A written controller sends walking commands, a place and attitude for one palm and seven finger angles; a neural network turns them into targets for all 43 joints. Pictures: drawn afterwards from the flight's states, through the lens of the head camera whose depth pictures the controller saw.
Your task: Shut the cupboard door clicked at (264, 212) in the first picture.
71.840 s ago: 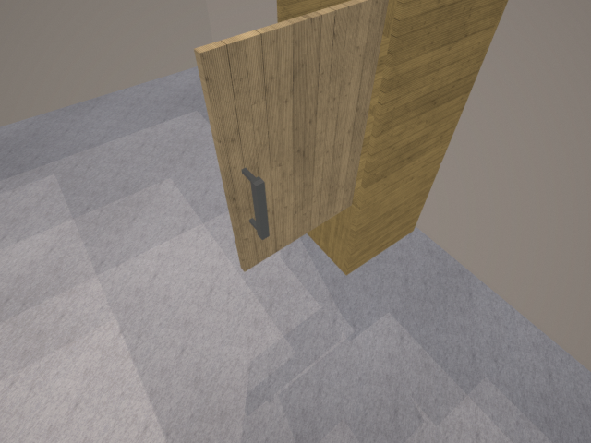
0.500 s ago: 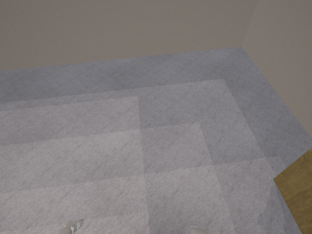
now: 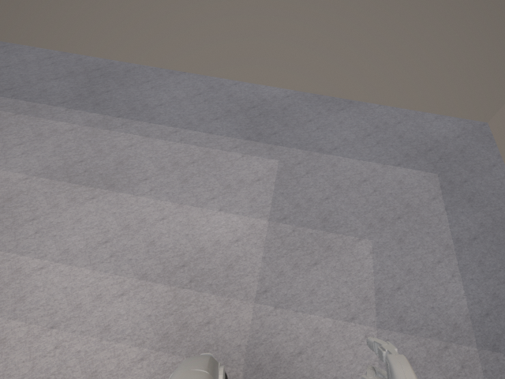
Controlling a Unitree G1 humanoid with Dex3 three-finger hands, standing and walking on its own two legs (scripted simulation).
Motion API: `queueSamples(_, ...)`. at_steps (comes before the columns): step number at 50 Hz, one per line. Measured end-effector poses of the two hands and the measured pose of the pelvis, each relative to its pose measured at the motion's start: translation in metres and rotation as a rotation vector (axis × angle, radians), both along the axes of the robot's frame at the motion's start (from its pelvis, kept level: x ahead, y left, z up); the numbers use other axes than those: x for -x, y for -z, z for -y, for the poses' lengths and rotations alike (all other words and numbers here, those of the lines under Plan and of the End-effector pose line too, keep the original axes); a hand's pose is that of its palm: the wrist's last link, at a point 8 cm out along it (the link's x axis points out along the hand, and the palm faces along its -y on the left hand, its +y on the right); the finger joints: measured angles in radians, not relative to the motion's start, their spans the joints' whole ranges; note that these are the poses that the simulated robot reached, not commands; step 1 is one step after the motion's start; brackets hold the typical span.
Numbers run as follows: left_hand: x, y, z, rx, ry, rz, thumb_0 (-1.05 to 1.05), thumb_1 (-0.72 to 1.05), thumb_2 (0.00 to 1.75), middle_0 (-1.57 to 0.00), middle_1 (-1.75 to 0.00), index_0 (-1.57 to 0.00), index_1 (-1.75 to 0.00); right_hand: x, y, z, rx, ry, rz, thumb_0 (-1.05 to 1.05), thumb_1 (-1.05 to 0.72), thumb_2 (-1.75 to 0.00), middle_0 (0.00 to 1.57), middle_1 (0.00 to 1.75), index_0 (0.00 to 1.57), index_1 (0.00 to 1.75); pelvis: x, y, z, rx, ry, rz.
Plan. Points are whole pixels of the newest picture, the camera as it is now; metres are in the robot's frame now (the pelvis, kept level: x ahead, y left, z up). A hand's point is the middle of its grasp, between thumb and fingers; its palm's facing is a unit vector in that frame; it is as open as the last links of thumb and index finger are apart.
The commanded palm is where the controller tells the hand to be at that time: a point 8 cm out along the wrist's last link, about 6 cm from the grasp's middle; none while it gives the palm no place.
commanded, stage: turn to face it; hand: left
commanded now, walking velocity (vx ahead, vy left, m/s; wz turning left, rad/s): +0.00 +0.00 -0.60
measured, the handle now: out of the picture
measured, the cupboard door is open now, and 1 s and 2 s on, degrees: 1 1 1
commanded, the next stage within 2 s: none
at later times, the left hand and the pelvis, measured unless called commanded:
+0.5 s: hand (161, 359) +0.15 +0.17 -0.15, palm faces -0.21 -0.95 -0.24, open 7.4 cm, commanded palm none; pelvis +0.06 -0.01 +0.02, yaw -16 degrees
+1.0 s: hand (222, 278) +0.30 +0.09 -0.13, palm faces -0.57 -0.77 -0.29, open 7.4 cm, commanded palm none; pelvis +0.07 -0.01 +0.01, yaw -35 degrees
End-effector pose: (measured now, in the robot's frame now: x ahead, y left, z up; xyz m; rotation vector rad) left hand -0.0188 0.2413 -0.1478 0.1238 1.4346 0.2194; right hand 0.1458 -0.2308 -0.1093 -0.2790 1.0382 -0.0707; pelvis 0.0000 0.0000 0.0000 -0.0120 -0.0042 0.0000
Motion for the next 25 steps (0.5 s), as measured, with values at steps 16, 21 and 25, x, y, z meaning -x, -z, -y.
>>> queueSamples(16, -0.120, -0.021, 0.022, -0.012, 0.195, 0.099, 0.00, 0.91, 0.90, -0.20, -0.30, -0.20, -0.30, 0.050, 0.029, 0.022, -0.090, 0.282, -0.146, 0.00, -0.90, -0.90, 0.21, 0.30, 0.20, 0.30, -0.044, -0.003, 0.014, -0.012, 0.179, -0.009)
queueSamples(21, -0.150, -0.028, 0.026, -0.020, 0.257, 0.117, 0.00, 0.91, 0.90, -0.21, -0.30, -0.20, -0.30, 0.077, 0.019, 0.041, -0.036, 0.374, -0.207, 0.00, -0.90, -0.90, 0.21, 0.30, 0.20, 0.30, -0.051, -0.011, 0.012, -0.012, 0.235, -0.021)
queueSamples(25, -0.176, -0.028, 0.021, -0.013, 0.320, 0.117, 0.00, 0.90, 0.90, -0.21, -0.30, -0.20, -0.30, 0.084, 0.005, 0.045, -0.002, 0.434, -0.186, 0.01, -0.91, -0.90, 0.20, 0.30, 0.20, 0.30, -0.059, -0.016, 0.006, -0.019, 0.287, -0.024)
